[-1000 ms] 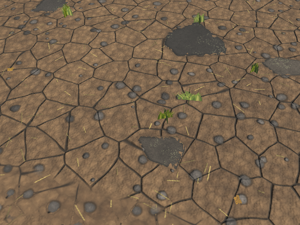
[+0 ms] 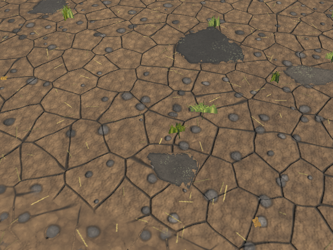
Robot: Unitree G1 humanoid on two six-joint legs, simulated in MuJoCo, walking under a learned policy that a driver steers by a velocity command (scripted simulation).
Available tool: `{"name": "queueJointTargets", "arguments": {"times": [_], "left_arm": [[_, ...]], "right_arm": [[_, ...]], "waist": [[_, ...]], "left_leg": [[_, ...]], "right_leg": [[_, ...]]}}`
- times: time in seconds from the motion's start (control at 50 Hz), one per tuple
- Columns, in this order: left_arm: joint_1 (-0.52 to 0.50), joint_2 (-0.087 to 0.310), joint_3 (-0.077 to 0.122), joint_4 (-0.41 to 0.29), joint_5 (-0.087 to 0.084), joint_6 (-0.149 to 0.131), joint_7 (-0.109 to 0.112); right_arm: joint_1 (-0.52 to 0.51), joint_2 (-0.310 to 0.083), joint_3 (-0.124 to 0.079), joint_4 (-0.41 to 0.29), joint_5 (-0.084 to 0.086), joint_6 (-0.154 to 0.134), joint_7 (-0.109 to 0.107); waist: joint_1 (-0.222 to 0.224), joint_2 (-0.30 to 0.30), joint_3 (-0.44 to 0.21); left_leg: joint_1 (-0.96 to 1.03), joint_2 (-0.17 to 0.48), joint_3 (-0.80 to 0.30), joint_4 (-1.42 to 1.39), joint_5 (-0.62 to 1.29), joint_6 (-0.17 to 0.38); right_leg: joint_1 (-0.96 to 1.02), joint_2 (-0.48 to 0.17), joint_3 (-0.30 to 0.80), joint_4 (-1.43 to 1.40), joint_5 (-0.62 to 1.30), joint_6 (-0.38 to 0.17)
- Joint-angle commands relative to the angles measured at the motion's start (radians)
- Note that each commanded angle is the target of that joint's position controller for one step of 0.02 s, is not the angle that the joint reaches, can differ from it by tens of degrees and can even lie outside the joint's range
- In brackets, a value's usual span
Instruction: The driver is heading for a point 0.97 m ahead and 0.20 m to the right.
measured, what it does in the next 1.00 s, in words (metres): stands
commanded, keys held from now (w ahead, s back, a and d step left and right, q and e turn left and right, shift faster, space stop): no key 1.00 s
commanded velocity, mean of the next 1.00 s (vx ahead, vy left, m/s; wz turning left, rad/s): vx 0.00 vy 0.00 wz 0.00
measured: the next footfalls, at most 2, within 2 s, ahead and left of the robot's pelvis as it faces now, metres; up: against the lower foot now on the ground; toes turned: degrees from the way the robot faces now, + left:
left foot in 1.82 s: +0.46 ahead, +0.08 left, +0.00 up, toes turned +2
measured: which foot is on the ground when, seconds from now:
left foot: down 0.00-1.00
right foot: down 0.00-1.00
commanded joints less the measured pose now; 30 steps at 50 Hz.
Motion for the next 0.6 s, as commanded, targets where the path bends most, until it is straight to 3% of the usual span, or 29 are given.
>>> {"name": "queueJointTargets", "arguments": {"times": [0.02,0.6], "left_arm": [[0.039,0.099,0.014,-0.021,-0.001,-0.006,0.003],[0.11,0.066,0.009,-0.025,-0.004,-0.006,0.006]], "right_arm": [[0.028,-0.102,-0.015,-0.023,0.0,-0.007,-0.003],[0.106,-0.071,-0.007,-0.011,0.003,-0.008,-0.01]], "waist": [[-0.001,0.005,-0.002],[-0.003,0.003,0.014]], "left_leg": [[-0.033,0.048,-0.043,-0.099,0.109,0.024],[-0.043,0.043,-0.028,-0.083,0.117,0.015]], "right_leg": [[0.002,-0.012,0.005,-0.067,0.101,-0.021],[-0.011,-0.004,0.005,-0.06,0.103,-0.029]]}}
